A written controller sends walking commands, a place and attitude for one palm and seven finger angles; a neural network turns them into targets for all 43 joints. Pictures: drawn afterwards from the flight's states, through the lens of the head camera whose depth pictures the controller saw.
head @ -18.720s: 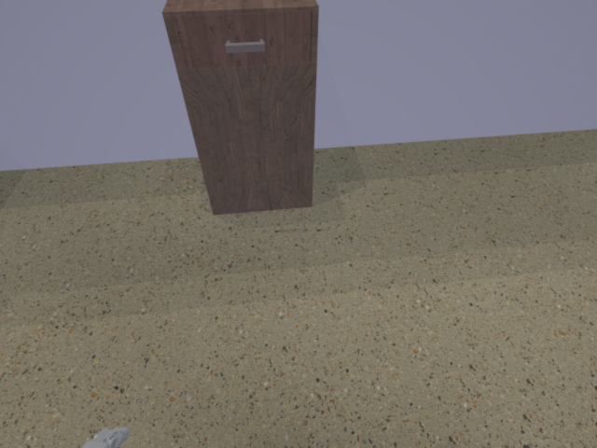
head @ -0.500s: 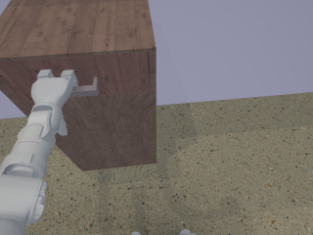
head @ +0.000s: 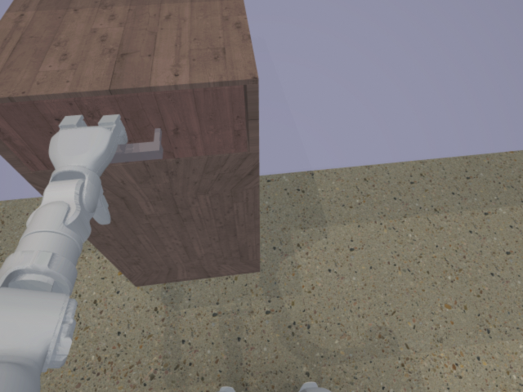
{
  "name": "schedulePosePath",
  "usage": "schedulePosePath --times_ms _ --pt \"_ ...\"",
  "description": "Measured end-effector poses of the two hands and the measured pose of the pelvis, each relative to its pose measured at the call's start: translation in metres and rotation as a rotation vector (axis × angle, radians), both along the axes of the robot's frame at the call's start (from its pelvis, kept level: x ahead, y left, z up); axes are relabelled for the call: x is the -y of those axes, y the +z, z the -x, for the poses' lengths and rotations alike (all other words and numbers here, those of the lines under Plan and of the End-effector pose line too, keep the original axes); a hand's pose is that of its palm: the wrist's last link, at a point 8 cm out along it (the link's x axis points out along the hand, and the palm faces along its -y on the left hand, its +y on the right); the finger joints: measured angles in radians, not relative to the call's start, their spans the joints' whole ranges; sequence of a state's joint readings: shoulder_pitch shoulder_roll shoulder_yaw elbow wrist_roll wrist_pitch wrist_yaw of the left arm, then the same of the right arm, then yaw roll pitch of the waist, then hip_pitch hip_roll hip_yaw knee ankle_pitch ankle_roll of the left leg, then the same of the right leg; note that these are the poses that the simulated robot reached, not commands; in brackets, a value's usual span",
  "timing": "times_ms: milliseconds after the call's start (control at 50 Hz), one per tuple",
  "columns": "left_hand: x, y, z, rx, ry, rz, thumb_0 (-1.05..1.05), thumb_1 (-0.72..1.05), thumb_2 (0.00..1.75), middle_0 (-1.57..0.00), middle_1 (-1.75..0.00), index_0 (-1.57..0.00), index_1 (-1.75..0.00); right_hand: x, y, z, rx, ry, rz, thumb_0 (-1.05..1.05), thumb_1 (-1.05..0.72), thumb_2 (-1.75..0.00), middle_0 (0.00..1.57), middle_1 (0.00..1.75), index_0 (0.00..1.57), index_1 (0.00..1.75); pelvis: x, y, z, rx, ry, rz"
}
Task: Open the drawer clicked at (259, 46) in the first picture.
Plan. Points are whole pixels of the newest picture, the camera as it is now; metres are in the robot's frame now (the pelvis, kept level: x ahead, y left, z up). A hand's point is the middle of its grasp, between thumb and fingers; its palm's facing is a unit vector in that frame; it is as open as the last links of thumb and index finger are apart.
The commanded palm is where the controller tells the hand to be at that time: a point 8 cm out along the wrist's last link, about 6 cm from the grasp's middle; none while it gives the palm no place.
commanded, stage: lift the fingers back up to retry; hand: left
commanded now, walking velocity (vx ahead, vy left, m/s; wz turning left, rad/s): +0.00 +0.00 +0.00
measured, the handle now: (126, 144) +0.51 +0.25 +0.05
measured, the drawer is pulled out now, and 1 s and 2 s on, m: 0.00 0.00 0.00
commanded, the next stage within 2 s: re-aim the fingers above the handle in 0.62 s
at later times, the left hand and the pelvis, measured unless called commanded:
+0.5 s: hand (100, 143) +0.47 +0.26 +0.10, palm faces +0.03 -0.01 -1.00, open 13.6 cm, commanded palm +0.44 +0.26 +0.16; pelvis +0.03 +0.01 +0.02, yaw +0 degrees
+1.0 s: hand (95, 144) +0.46 +0.26 +0.11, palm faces +0.01 +0.00 -1.00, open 13.8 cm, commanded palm +0.43 +0.26 +0.16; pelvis +0.03 -0.01 +0.02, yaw +1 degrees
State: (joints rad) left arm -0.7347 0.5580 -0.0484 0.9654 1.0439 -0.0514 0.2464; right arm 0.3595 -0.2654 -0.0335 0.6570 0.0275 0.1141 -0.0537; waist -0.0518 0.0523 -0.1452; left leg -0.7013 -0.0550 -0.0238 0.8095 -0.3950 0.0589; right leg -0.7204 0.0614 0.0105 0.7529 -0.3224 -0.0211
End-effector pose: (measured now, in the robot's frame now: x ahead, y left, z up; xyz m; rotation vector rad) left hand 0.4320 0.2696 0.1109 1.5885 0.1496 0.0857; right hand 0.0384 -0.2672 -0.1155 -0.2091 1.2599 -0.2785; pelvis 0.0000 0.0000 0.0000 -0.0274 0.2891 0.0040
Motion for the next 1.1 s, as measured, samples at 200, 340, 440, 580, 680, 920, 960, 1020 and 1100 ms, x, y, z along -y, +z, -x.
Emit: schedulePosePath --times_ms 200,340,440,580,680,920,960,1020,1100 --pt "0.006 0.007 -0.003 0.023 -0.052 0.03 0.0 -0.49 0.3 -0.28 -1.22 -0.32 -1.21 -0.009 0.005 -0.02 0.021 0.012 -0.01 0.01 -0.9 -0.89 0.2 0.3 0.2 0.3 -0.006 0.007 -0.012 0.027 0.01 0.004" --pt "0.015 0.023 -0.014 0.064 -0.061 0.045 0.0 -0.49 0.3 -0.35 -1.23 -0.32 -1.21 -0.014 0.009 -0.046 0.067 0.019 -0.031 0.01 -0.9 -0.89 0.2 0.3 0.2 0.3 -0.009 0.012 -0.023 0.042 0.003 0.002" --pt "0.016 0.034 -0.015 0.06 -0.037 0.035 0.0 -0.49 0.3 -0.35 -1.22 -0.34 -1.22 -0.017 0.011 -0.065 0.099 0.029 -0.053 0.01 -0.9 -0.89 0.2 0.3 0.2 0.3 -0.009 0.016 -0.029 0.058 -0.001 -0.002" --pt "0.01 0.051 -0.01 0.047 0.011 0.02 0.0 -0.49 0.3 -0.33 -1.21 -0.34 -1.22 -0.016 0.015 -0.088 0.13 0.062 -0.068 0.01 -0.9 -0.89 0.2 0.3 0.2 0.3 -0.004 0.021 -0.034 0.082 0.008 -0.009" --pt "0.009 0.043 -0.003 -0.022 0.01 0.029 0.0 -0.49 0.3 -0.32 -1.2 -0.33 -1.21 -0.01 0.02 -0.099 0.146 0.081 -0.051 0.01 -0.9 -0.89 0.2 0.3 0.2 0.3 0.001 0.022 -0.034 0.094 0.011 -0.012" --pt "0.019 0.046 -0.002 0.052 -0.073 0.03 0.0 -0.49 0.3 -0.32 -1.2 -0.32 -1.21 0.003 0.019 -0.096 0.136 0.086 -0.013 0.01 -0.9 -0.89 0.2 0.3 0.2 0.3 0.008 0.019 -0.028 0.082 0.019 -0.016" --pt "0.016 0.048 -0.005 0.061 -0.043 0.022 0.0 -0.49 0.3 -0.32 -1.2 -0.32 -1.21 0.003 0.016 -0.091 0.125 0.076 -0.019 0.01 -0.9 -0.89 0.2 0.3 0.2 0.3 0.008 0.019 -0.028 0.077 0.014 -0.017" --pt "0.009 0.05 -0.008 0.046 0.006 0.012 0.0 -0.49 0.3 -0.31 -1.2 -0.32 -1.21 0.003 0.014 -0.081 0.107 0.057 -0.031 0.01 -0.9 -0.89 0.2 0.3 0.2 0.3 0.009 0.02 -0.028 0.075 0.007 -0.018" --pt "0.007 0.046 -0.007 -0.009 0.029 0.012 0.0 -0.49 0.3 -0.31 -1.2 -0.31 -1.21 0.003 0.013 -0.069 0.084 0.035 -0.039 0.01 -0.9 -0.89 0.2 0.3 0.2 0.3 0.009 0.021 -0.029 0.08 0.004 -0.017"
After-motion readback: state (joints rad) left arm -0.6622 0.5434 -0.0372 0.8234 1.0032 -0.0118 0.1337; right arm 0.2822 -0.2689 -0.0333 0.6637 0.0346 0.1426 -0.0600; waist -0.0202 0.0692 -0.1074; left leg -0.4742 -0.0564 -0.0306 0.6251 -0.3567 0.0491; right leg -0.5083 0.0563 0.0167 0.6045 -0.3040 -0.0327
